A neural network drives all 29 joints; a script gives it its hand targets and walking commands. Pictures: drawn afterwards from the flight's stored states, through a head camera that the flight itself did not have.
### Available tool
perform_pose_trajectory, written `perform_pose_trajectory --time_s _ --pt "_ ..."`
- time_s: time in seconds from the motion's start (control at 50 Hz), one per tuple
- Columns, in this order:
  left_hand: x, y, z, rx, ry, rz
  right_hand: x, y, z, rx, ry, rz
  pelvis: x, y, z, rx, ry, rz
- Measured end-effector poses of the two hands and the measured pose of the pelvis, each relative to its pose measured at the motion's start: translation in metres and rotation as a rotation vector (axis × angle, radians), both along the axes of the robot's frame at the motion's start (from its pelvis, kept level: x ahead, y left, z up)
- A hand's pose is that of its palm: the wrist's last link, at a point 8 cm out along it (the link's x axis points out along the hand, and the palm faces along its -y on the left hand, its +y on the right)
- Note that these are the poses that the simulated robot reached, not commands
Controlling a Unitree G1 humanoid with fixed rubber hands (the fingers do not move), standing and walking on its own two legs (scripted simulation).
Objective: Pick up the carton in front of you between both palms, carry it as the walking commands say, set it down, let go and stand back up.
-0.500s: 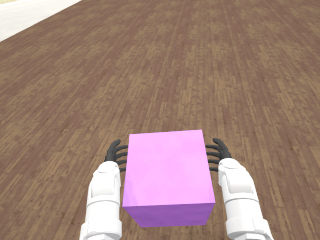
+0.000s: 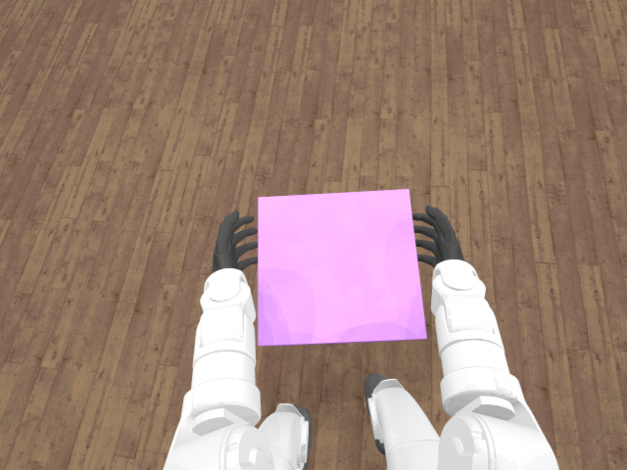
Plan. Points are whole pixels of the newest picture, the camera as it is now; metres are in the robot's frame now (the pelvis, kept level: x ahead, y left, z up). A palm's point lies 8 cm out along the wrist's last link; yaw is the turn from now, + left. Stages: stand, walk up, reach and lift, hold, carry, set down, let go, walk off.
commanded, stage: set down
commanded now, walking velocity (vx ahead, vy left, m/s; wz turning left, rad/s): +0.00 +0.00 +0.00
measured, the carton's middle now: (336, 279) +0.37 -0.02 -0.17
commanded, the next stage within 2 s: none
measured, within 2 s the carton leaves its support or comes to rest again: rests again in 1.60 s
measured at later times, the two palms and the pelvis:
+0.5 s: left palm (266, 276) +0.39 +0.10 -0.20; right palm (429, 263) +0.40 -0.19 -0.22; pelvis -0.03 +0.00 -0.14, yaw +3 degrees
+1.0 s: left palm (287, 281) +0.42 +0.09 -0.36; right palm (420, 273) +0.42 -0.20 -0.38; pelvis -0.05 -0.01 -0.26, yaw +6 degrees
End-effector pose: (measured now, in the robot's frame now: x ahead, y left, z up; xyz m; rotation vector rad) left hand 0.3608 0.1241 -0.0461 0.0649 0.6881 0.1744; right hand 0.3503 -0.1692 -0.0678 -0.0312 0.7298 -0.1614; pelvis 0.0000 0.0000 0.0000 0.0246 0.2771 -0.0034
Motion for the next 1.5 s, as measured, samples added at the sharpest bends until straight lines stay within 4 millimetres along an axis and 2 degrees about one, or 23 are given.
perform_pose_trajectory --time_s 0.06,0.12,0.24,0.38,0.8,1.32,1.4,1.5 --pt "0.001 -0.002 -0.032 -0.013 -0.015 0.027 0.001 0.000 -0.033 0.007 -0.011 -0.010 -0.005 0.003 -0.016 0.005 0.104 0.003" --pt "0.005 -0.003 -0.055 -0.031 -0.046 0.056 0.007 -0.001 -0.058 0.016 -0.038 -0.021 -0.009 0.005 -0.035 0.008 0.197 0.011" --pt "0.017 -0.009 -0.083 -0.068 -0.101 0.092 0.026 -0.006 -0.084 0.023 -0.087 -0.037 -0.017 0.006 -0.072 0.009 0.318 0.020" --pt "0.027 -0.016 -0.120 -0.078 -0.079 0.085 0.040 -0.015 -0.117 0.016 -0.062 -0.027 -0.025 0.003 -0.110 0.016 0.388 0.022" --pt "0.054 -0.033 -0.252 -0.048 -0.057 0.071 0.062 -0.029 -0.257 -0.004 -0.023 -0.014 -0.045 -0.007 -0.218 0.047 0.506 0.048" --pt "0.079 -0.044 -0.414 -0.057 0.015 0.024 0.085 -0.046 -0.412 -0.031 0.052 0.031 -0.065 -0.001 -0.321 0.030 0.495 0.098" --pt "0.078 -0.044 -0.429 -0.073 0.031 0.024 0.086 -0.047 -0.424 -0.038 0.070 0.038 -0.064 -0.002 -0.330 0.017 0.470 0.115" --pt "0.080 -0.041 -0.437 -0.083 0.023 0.021 0.091 -0.046 -0.427 -0.036 0.065 0.043 -0.063 -0.003 -0.336 0.001 0.466 0.122"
